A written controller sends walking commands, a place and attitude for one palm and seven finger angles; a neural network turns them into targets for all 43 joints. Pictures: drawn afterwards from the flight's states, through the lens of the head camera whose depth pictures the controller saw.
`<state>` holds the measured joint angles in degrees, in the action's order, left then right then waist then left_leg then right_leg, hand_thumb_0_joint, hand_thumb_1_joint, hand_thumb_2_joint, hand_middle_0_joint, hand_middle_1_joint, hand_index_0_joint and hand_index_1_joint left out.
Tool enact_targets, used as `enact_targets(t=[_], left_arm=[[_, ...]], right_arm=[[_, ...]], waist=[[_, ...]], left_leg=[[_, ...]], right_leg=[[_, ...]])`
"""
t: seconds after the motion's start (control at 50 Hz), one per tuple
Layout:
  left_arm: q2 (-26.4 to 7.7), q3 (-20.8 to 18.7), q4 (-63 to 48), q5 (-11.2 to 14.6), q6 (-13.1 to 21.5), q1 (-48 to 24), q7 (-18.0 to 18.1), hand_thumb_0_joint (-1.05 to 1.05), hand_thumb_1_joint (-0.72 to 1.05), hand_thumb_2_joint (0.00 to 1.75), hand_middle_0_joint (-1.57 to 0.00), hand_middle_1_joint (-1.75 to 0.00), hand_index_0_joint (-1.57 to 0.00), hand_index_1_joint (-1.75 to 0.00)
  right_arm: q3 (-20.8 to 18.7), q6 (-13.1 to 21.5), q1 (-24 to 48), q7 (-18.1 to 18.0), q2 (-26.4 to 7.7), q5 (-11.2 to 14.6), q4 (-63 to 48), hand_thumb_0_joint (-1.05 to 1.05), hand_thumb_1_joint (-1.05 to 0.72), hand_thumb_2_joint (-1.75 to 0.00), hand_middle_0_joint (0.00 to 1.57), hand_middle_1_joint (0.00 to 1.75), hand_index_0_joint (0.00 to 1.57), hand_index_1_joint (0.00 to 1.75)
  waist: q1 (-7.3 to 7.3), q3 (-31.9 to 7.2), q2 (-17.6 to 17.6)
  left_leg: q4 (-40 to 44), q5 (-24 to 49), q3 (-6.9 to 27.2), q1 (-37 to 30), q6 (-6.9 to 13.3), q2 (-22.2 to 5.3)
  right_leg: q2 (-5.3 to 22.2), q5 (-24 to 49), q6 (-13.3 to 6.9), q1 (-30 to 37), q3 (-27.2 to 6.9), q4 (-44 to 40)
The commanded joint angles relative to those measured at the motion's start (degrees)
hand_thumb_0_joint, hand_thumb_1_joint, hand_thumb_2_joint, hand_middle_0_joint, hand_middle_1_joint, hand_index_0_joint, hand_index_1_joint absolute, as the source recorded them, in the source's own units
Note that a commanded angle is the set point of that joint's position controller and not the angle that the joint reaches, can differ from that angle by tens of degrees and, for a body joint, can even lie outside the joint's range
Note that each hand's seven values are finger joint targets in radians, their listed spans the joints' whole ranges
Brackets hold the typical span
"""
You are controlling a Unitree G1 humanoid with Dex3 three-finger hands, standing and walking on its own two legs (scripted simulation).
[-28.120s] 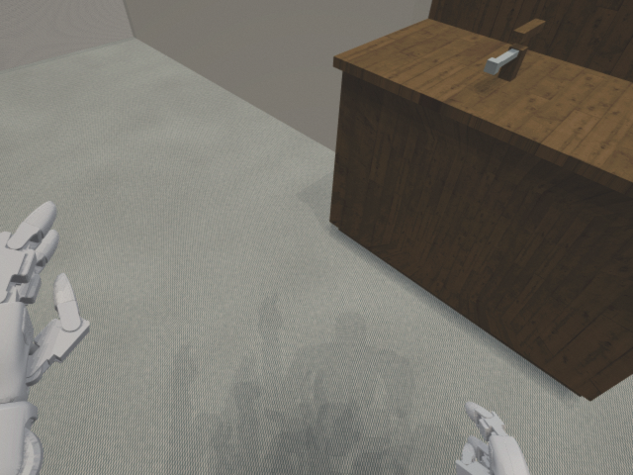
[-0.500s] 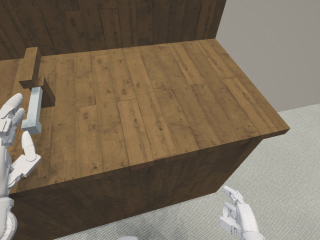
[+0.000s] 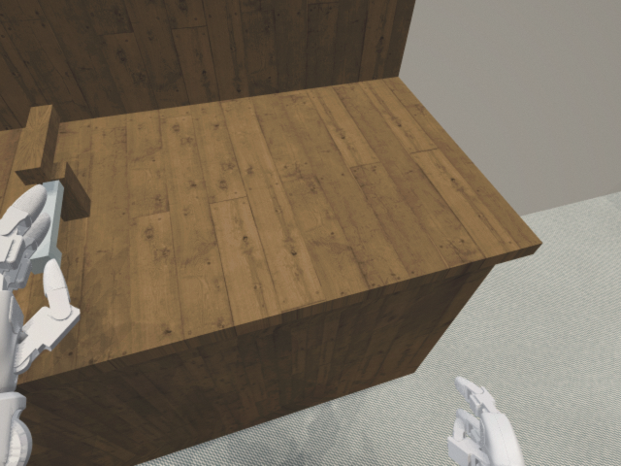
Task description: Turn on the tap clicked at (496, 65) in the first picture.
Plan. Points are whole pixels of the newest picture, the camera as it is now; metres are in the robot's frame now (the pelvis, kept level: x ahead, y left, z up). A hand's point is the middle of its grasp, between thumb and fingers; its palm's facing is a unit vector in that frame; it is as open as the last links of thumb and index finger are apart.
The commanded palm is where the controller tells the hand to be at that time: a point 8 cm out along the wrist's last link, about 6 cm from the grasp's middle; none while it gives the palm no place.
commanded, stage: look again from close up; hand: left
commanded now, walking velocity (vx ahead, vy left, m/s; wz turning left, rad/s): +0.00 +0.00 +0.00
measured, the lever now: (42, 257) +0.31 +0.35 +0.10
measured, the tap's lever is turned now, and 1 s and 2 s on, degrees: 0 0 0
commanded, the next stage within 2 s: come to a stop and stand still in 0.16 s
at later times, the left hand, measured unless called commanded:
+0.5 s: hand (2, 241) +0.26 +0.29 +0.21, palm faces +0.52 -0.74 -0.42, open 7.4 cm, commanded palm +0.16 +0.27 +0.18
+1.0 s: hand (62, 286) +0.24 +0.25 +0.17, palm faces +0.38 -0.85 -0.37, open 7.4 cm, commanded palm +0.17 +0.29 +0.18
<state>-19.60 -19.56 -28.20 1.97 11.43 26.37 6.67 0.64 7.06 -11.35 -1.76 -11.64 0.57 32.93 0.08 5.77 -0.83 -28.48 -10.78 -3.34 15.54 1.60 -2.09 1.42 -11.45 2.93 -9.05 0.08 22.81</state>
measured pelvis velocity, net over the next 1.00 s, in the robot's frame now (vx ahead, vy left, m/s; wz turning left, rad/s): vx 0.01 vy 0.01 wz -0.01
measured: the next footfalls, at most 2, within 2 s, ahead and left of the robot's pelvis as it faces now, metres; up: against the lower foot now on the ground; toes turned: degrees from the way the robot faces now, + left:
none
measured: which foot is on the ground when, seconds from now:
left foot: down 0.00-1.00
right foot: down 0.00-1.00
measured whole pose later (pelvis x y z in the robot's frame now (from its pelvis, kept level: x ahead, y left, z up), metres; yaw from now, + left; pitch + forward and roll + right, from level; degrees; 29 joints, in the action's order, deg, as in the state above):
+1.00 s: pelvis +0.01 +0.01 +0.00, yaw -1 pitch -2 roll -2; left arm -19.9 -20.5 -27.7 1.0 12.7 21.6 5.8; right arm 0.4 8.1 -10.6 -0.8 -11.7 1.1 32.7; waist -1.4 5.1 0.5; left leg -30.9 -13.2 -4.3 16.0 2.4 -1.5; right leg 2.2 -13.5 3.5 -9.7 -0.8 25.1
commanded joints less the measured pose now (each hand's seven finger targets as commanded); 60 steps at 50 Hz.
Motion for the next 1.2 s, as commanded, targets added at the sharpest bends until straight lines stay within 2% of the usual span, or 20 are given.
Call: enact_targets(t=[0.0,0.14,0.32,0.34,0.36,0.38,0.42,0.46,0.5,0.54,0.56,0.6,0.64,0.66,0.68,0.72,0.84,0.88,1.06,1.18], left_arm=[[-9.4,-6.4,-12.1,0.7,3.6,-3.3,1.1,0.00,0.90,0.90,-0.20,-0.30,-0.20,-0.30],[-8.9,-6.2,-10.6,1.1,3.1,-2.3,0.8,0.00,0.90,0.90,-0.20,-0.30,-0.20,-0.30],[-9.3,-6.3,-13.3,1.1,3.3,-3.3,1.1,0.00,0.90,0.90,-0.20,-0.30,-0.20,-0.30],[-57.9,-42.1,-22.1,-7.0,8.4,-58.4,0.6,0.00,0.90,0.90,-0.20,-0.30,-0.20,-0.30],[-31.8,-24.6,2.1,-1.9,4.7,-40.9,0.0,0.00,0.90,0.90,-0.20,-0.30,-0.20,-0.30],[-20.8,-16.5,-0.6,-0.4,4.6,-26.8,-0.4,0.00,0.90,0.90,-0.20,-0.30,-0.20,-0.30],[-12.6,-8.5,3.2,0.2,3.4,-18.5,-2.1,0.00,0.90,0.90,-0.20,-0.30,-0.20,-0.30],[-3.9,-1.5,-1.7,0.9,2.4,-7.9,-3.0,0.00,0.90,0.90,-0.20,-0.30,-0.20,-0.30],[-5.0,-0.5,-9.2,0.2,1.5,-4.0,-3.2,0.00,0.90,0.90,-0.20,-0.30,-0.20,-0.30],[-9.2,-4.4,-9.6,-0.1,1.3,-1.5,-2.2,0.00,0.90,0.90,-0.20,-0.30,-0.20,-0.30],[-13.6,-9.2,-8.7,-0.1,1.0,-0.1,-0.9,0.00,0.90,0.90,-0.20,-0.30,-0.20,-0.30],[-14.4,-11.4,-9.9,0.6,1.9,-2.6,-0.7,0.00,0.90,0.90,-0.20,-0.30,-0.20,-0.30],[-13.8,-11.8,-10.0,1.1,3.0,-5.9,-0.5,0.00,0.90,0.90,-0.20,-0.30,-0.20,-0.30],[-17.2,-13.9,-13.5,0.7,3.3,-10.1,0.2,0.00,0.90,0.90,-0.20,-0.30,-0.20,-0.30],[-14.1,-11.5,-12.2,0.8,3.6,-10.2,0.4,0.00,0.90,0.90,-0.20,-0.30,-0.20,-0.30],[-14.1,-11.0,-13.0,0.3,3.9,-12.5,0.6,0.00,0.90,0.90,-0.20,-0.30,-0.20,-0.30],[-9.0,-5.3,-11.5,-0.4,4.1,-9.5,-0.1,0.00,0.90,0.90,-0.20,-0.30,-0.20,-0.30],[-7.2,-4.1,-9.2,-0.7,3.6,-7.1,-0.2,0.00,0.90,0.90,-0.20,-0.30,-0.20,-0.30],[-12.8,-9.9,-10.6,-0.3,3.8,-7.6,-0.1,0.00,0.90,0.90,-0.20,-0.30,-0.20,-0.30],[-10.4,-6.8,-13.1,0.0,3.9,-7.2,-0.3,0.00,0.90,0.90,-0.20,-0.30,-0.20,-0.30]], right_arm=[[-2.9,3.5,5.9,-0.4,-7.1,0.3,-9.3,0.00,-0.90,-0.90,0.20,0.30,0.20,0.30],[-2.9,2.9,5.9,-0.4,-6.9,0.5,-9.2,0.00,-0.90,-0.90,0.20,0.30,0.20,0.30],[-2.8,2.9,6.2,-0.6,-6.8,0.5,-9.6,0.00,-0.90,-0.90,0.20,0.30,0.20,0.30],[-4.4,4.5,0.1,-0.9,-8.5,-3.4,-6.7,0.00,-0.90,-0.90,0.20,0.30,0.20,0.30],[-3.3,2.1,4.0,-0.8,-5.1,0.6,-3.7,0.00,-0.90,-0.90,0.20,0.30,0.20,0.30],[-4.2,2.0,4.7,-0.1,-6.2,-0.5,-7.1,0.00,-0.90,-0.90,0.20,0.30,0.20,0.30],[-4.8,3.7,3.1,0.9,-7.9,0.6,-8.1,0.00,-0.90,-0.90,0.20,0.30,0.20,0.30],[-4.3,3.8,3.9,3.0,-6.7,1.6,-9.3,0.00,-0.90,-0.90,0.20,0.30,0.20,0.30],[-4.0,3.5,4.2,4.0,-7.2,1.8,-11.2,0.00,-0.90,-0.90,0.20,0.30,0.20,0.30],[-3.7,3.4,5.0,3.4,-7.3,1.6,-11.8,0.00,-0.90,-0.90,0.20,0.30,0.20,0.30],[-3.4,2.8,5.5,2.7,-7.3,1.8,-11.5,0.00,-0.90,-0.90,0.20,0.30,0.20,0.30],[-3.1,2.4,6.1,1.2,-6.5,1.2,-12.3,0.00,-0.90,-0.90,0.20,0.30,0.20,0.30],[-2.6,2.2,6.6,-0.1,-6.0,1.1,-11.9,0.00,-0.90,-0.90,0.20,0.30,0.20,0.30],[-2.7,2.1,7.3,-0.6,-7.1,1.1,-11.7,0.00,-0.90,-0.90,0.20,0.30,0.20,0.30],[-2.7,2.2,6.5,-0.8,-6.8,0.8,-11.1,0.00,-0.90,-0.90,0.20,0.30,0.20,0.30],[-2.6,3.2,5.4,-0.5,-6.9,1.0,-10.9,0.00,-0.90,-0.90,0.20,0.30,0.20,0.30],[-2.9,5.2,4.6,0.5,-7.0,0.7,-9.1,0.00,-0.90,-0.90,0.20,0.30,0.20,0.30],[-3.1,4.9,4.3,0.8,-7.6,0.7,-8.6,0.00,-0.90,-0.90,0.20,0.30,0.20,0.30],[-2.7,3.0,6.2,0.2,-6.9,1.1,-9.8,0.00,-0.90,-0.90,0.20,0.30,0.20,0.30],[-2.5,3.3,5.6,0.3,-6.9,0.5,-9.7,0.00,-0.90,-0.90,0.20,0.30,0.20,0.30]], waist=[[-0.02,-9.9,-2.1],[-0.03,-9.4,-0.7],[-0.26,-10.0,-3.5],[-4.39,-5.9,10.8],[-1.42,-9.3,-2.2],[-2.43,-10.8,-3.9],[-2.41,-14.9,-11.9],[-2.48,-16.3,-13.4],[-2.33,-13.5,-7.7],[-2.30,-11.2,4.8],[-2.33,-11.4,8.7],[-1.52,-9.6,13.9],[-0.90,-7.4,7.6],[-1.05,-7.1,-0.5],[-1.18,-8.3,-6.6],[-1.74,-9.9,-11.5],[-1.30,-10.9,-2.6],[-1.31,-10.7,-2.9],[-1.46,-10.6,-2.8],[-1.51,-12.4,-4.0]], left_leg=[[6.1,-3.2,5.5,-4.6,0.0,-3.5],[5.4,-1.5,5.4,-4.7,0.0,-3.4],[6.5,1.5,6.1,-5.8,0.1,-3.9],[-2.8,7.7,3.4,1.6,0.2,-4.1],[0.8,9.8,2.9,-8.0,-1.2,-4.0],[4.1,10.2,3.9,-10.9,-1.2,-3.9],[4.0,9.1,2.7,-13.6,0.2,-3.3],[4.9,9.1,3.6,-13.9,1.2,-5.0],[5.6,3.5,3.8,-6.9,1.4,-5.9],[3.3,-4.8,2.2,-3.3,0.1,-3.4],[2.6,-4.8,1.4,-4.3,-0.5,-2.5],[1.2,-5.5,1.6,-4.0,-0.7,-1.0],[3.0,-7.0,2.2,-4.6,-0.5,-1.2],[5.3,-6.8,2.4,-4.9,-0.4,-2.0],[7.2,-8.6,3.5,-3.3,0.4,-3.2],[7.9,-9.2,3.9,-1.6,1.1,-3.8],[3.6,-4.4,3.3,-6.6,0.4,-2.0],[4.7,-2.4,4.0,-6.8,0.5,-2.8],[6.1,2.8,4.4,-6.4,0.1,-3.1],[5.5,6.8,4.4,-8.4,0.4,-3.4]], right_leg=[[2.4,5.9,-3.8,0.3,-2.4,-3.4],[2.8,6.6,-3.8,0.3,-2.9,-3.8],[2.4,8.5,-3.7,1.5,-1.9,-2.7],[4.9,14.6,-4.2,-5.4,-5.5,-7.5],[7.9,11.3,-7.5,-7.3,-2.9,-0.5],[3.8,11.5,-6.7,-4.6,-3.6,2.8],[1.8,7.6,-5.0,-4.8,-2.9,4.1],[0.7,4.7,-3.9,-4.0,0.5,6.1],[0.5,2.8,-3.4,-0.7,1.3,4.2],[1.7,2.0,-3.5,-1.0,-0.7,-1.1],[2.2,1.2,-3.9,-2.5,-1.0,-1.5],[3.4,-2.3,-4.6,-6.0,-2.5,-2.9],[3.2,-5.6,-4.7,-8.7,-3.5,-2.8],[2.2,-4.5,-4.5,-8.4,-3.2,-0.9],[1.4,-3.1,-4.2,-5.2,-1.8,0.6],[0.3,0.4,-3.9,-0.2,-0.2,2.1],[1.3,3.6,-4.2,-2.3,-1.4,-1.6],[0.7,3.9,-3.8,-3.0,0.1,-0.8],[0.8,6.9,-3.6,-1.2,0.7,-0.2],[1.2,9.5,-3.5,0.2,1.0,-0.7]])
